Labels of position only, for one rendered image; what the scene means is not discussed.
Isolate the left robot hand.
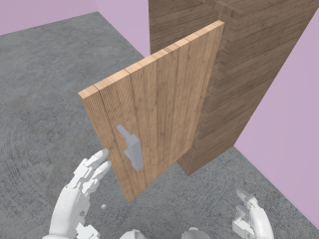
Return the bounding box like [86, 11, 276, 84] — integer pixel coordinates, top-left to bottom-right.
[49, 148, 112, 239]

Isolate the cupboard door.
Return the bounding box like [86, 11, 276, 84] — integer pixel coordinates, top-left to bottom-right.
[78, 20, 225, 202]

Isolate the robot right thigh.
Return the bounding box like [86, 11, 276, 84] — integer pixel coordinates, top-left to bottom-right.
[181, 229, 211, 239]

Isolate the right robot hand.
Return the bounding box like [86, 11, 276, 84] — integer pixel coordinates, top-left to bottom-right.
[232, 187, 274, 239]

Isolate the right robot shin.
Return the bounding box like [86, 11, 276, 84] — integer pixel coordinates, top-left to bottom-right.
[188, 227, 198, 231]

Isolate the handle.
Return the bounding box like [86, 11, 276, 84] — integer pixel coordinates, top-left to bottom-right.
[116, 124, 144, 171]

